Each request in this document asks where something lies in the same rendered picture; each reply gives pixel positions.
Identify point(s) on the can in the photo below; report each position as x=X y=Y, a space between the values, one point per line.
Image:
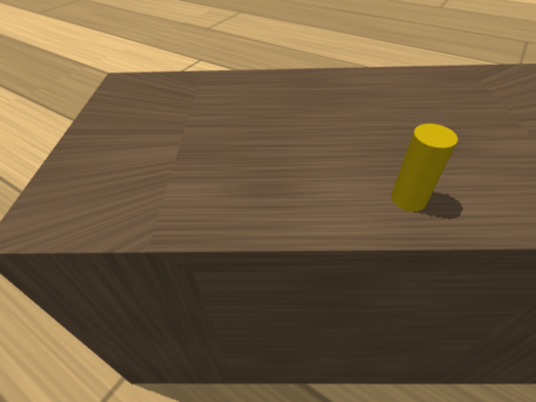
x=427 y=155

